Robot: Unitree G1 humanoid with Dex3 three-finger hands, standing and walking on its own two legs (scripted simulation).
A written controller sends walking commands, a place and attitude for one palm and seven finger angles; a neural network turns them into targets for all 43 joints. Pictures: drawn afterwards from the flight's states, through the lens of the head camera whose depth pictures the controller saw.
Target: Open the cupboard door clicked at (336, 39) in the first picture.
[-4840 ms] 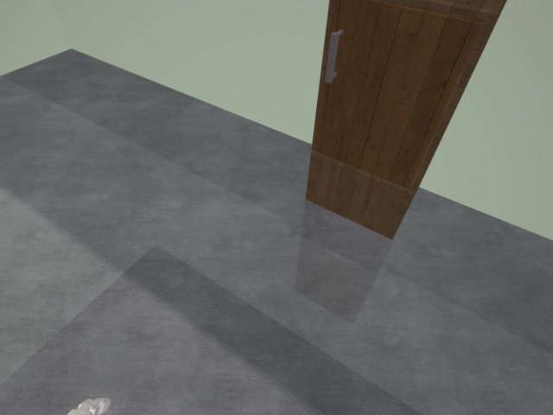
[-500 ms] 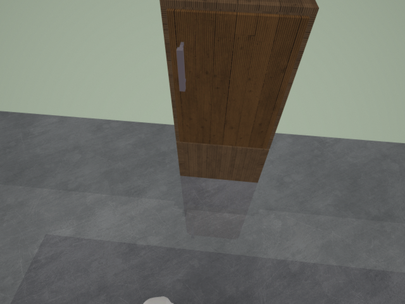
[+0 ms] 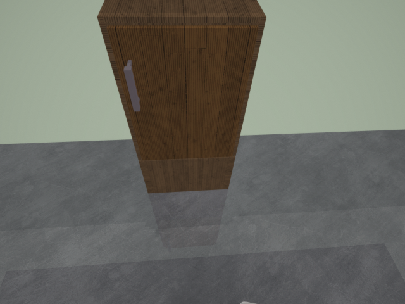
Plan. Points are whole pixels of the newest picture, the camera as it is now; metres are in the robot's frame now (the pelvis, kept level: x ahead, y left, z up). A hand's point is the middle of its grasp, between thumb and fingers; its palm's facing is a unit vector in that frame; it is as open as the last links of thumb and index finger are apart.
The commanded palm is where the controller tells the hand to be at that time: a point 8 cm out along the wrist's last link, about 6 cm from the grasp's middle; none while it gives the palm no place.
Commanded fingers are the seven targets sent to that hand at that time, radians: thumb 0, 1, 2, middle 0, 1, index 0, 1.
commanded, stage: take the last steps up to it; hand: left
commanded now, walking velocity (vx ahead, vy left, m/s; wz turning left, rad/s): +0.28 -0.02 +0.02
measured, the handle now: (133, 86) +0.73 +0.22 -0.01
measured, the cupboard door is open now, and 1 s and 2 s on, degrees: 0 0 0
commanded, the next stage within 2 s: come to a stop and stand still in 0.36 s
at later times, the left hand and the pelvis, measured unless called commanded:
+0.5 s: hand out of the picture +0.12 +0.16 -0.20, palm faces +0.09 -0.99 -0.13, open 7.3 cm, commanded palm none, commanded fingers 0.00 0.90 0.90 -0.20 -0.30 -0.20 -0.30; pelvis +0.17 +0.00 -0.02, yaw +1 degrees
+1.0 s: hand (147, 251) +0.27 +0.14 -0.16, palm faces +0.06 -0.96 -0.27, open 7.4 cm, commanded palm none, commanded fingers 0.00 0.90 0.90 -0.20 -0.30 -0.20 -0.30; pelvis +0.19 -0.05 -0.01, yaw +2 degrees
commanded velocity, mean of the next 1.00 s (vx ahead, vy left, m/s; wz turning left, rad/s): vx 0.00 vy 0.03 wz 0.00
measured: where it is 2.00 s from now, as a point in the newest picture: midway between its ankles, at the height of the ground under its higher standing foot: outside the picture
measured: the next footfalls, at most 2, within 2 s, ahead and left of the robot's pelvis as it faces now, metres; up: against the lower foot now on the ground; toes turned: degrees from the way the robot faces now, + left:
right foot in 0.04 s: +0.10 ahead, -0.14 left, +0.00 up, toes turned -8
left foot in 0.44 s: +0.26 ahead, +0.10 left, +0.00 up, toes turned +11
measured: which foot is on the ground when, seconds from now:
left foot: down 0.00-0.06, up 0.08-0.42, down 0.44-0.80, up 0.82-1.00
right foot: up 0.00-0.02, down 0.04-0.44, up 0.46-0.78, down 0.80-1.00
